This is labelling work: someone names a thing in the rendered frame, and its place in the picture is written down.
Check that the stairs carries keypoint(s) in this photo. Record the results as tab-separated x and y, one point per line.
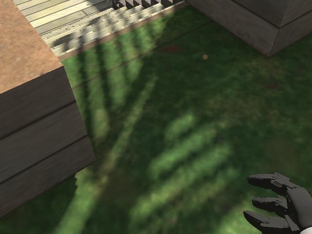
98	33

